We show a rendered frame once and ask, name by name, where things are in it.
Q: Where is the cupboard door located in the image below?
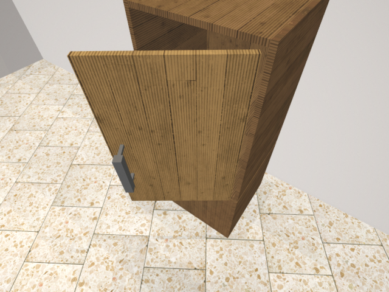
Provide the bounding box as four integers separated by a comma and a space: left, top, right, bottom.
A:
67, 49, 261, 201

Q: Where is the handle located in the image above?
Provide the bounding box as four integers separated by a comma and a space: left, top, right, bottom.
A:
112, 144, 135, 193

